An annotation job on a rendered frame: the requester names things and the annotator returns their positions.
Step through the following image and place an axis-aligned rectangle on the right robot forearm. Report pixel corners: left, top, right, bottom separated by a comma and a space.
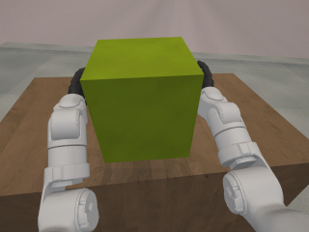
197, 86, 284, 202

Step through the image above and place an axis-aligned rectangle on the carton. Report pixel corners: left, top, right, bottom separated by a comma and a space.
79, 37, 204, 163

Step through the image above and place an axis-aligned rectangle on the left robot upper arm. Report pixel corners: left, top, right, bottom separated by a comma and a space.
39, 188, 99, 232

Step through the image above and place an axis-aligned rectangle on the left robot forearm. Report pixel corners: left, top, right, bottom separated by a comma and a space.
38, 94, 90, 230

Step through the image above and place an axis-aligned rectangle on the pedestal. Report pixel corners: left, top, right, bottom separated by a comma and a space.
0, 72, 309, 232

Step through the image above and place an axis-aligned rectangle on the left robot hand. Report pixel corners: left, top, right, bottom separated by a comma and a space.
68, 68, 87, 105

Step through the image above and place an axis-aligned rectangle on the right robot upper arm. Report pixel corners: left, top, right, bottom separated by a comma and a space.
222, 165, 309, 232

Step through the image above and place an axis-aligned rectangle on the right robot hand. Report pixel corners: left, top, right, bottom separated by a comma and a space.
197, 60, 214, 90

